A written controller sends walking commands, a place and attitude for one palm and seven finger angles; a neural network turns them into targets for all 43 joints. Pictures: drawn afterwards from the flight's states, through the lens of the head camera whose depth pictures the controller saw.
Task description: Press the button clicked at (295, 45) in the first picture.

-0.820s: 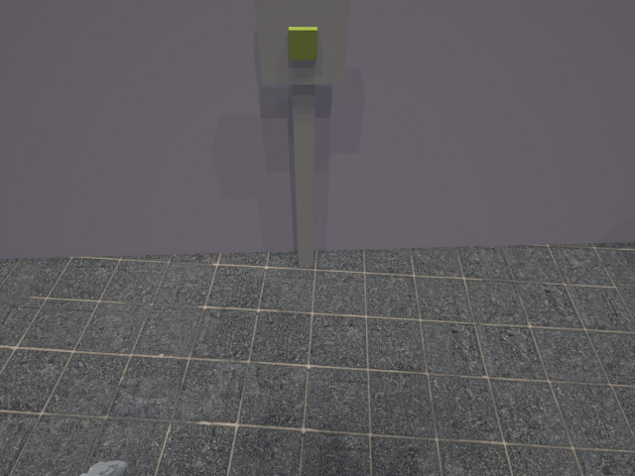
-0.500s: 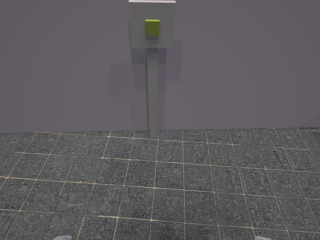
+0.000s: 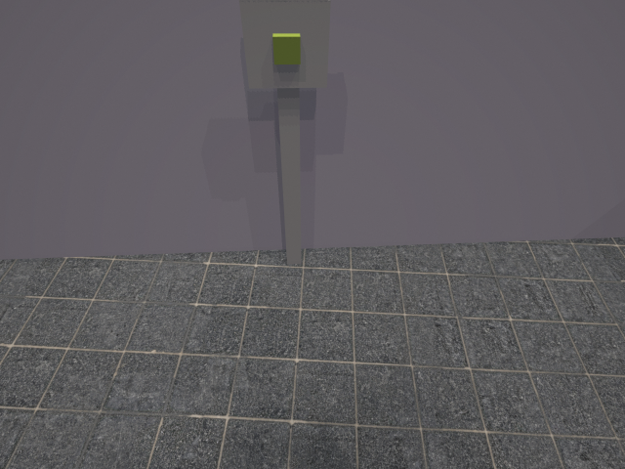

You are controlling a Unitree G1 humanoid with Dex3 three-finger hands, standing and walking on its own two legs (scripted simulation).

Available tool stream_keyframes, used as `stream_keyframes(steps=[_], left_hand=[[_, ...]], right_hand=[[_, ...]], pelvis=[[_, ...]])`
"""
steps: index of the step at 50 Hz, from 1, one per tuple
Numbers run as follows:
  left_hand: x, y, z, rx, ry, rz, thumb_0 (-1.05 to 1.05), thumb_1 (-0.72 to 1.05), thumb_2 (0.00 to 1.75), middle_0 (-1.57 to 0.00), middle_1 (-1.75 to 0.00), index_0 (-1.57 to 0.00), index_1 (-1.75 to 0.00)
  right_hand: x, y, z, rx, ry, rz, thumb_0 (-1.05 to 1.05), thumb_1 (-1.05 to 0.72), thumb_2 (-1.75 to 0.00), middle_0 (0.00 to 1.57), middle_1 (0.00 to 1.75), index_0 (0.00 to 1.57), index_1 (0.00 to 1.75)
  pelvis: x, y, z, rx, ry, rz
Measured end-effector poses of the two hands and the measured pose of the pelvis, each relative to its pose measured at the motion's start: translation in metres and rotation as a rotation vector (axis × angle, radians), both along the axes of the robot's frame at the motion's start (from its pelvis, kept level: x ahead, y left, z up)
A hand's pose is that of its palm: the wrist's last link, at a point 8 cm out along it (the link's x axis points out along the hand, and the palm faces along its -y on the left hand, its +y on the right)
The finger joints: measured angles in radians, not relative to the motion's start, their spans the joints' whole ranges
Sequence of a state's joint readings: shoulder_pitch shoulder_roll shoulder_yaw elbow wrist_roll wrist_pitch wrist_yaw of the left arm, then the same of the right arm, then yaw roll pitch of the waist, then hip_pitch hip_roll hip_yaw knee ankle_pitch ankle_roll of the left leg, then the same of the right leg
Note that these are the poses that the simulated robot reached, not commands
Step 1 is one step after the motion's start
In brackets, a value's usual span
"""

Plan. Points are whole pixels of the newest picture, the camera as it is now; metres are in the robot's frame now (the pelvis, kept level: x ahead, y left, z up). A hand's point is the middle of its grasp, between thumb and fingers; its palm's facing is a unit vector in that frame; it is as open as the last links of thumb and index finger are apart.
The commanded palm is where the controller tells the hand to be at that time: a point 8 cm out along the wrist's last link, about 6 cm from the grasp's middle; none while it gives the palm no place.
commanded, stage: stand and wait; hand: left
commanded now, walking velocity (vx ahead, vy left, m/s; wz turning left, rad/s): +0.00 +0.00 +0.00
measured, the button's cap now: (286, 48) +0.99 +0.12 +0.11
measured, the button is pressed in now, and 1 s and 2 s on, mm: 0 0 0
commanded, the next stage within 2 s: look at it before walking up in 0.06 s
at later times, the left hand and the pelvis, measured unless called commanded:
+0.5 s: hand out of the picture +0.08 +0.25 -0.16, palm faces -0.03 -0.94 -0.34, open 7.4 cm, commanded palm none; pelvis +0.00 +0.00 +0.00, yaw +0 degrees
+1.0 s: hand out of the picture +0.07 +0.22 -0.18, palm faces -0.12 -0.95 -0.30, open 7.4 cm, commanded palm none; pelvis -0.01 +0.00 -0.01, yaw -7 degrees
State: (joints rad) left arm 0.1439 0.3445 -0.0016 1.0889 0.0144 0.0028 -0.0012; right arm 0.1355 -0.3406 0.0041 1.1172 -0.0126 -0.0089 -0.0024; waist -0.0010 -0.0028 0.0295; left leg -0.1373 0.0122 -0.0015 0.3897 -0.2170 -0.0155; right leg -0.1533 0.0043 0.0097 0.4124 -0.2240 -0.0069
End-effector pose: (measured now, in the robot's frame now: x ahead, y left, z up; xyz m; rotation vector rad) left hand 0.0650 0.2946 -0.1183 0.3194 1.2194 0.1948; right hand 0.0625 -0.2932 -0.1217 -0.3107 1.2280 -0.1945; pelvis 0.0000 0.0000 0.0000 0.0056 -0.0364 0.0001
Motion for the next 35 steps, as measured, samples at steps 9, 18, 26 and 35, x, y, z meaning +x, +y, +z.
stream_keyframes(steps=[9,18,26,35], left_hand=[[0.004,-0.004,0.000,-0.010,-0.012,-0.011,0.01,0.90,0.90,-0.20,-0.30,-0.21,-0.30],[0.006,-0.004,-0.001,-0.012,-0.010,-0.014,0.01,0.90,0.90,-0.20,-0.30,-0.21,-0.30],[0.006,-0.002,-0.001,-0.008,-0.002,-0.013,0.01,0.90,0.90,-0.20,-0.30,-0.21,-0.30],[0.009,0.001,0.000,-0.004,0.000,-0.012,0.01,0.90,0.90,-0.20,-0.30,-0.21,-0.30]], right_hand=[[-0.002,0.002,0.000,0.006,-0.006,-0.002,0.01,-0.90,-0.90,0.20,0.30,0.20,0.30],[0.002,0.003,0.001,0.006,-0.011,-0.002,0.01,-0.90,-0.90,0.20,0.30,0.20,0.30],[0.007,0.003,0.002,0.003,-0.015,-0.002,0.01,-0.90,-0.90,0.20,0.30,0.20,0.30],[0.013,0.003,0.003,0.001,-0.020,0.001,0.01,-0.90,-0.90,0.20,0.30,0.20,0.30]], pelvis=[[-0.002,0.000,0.000,0.000,0.004,-0.003],[-0.001,0.001,0.001,0.000,0.007,-0.006],[0.001,0.002,0.001,-0.001,0.008,-0.007],[0.004,0.002,0.001,-0.001,0.008,-0.008]])
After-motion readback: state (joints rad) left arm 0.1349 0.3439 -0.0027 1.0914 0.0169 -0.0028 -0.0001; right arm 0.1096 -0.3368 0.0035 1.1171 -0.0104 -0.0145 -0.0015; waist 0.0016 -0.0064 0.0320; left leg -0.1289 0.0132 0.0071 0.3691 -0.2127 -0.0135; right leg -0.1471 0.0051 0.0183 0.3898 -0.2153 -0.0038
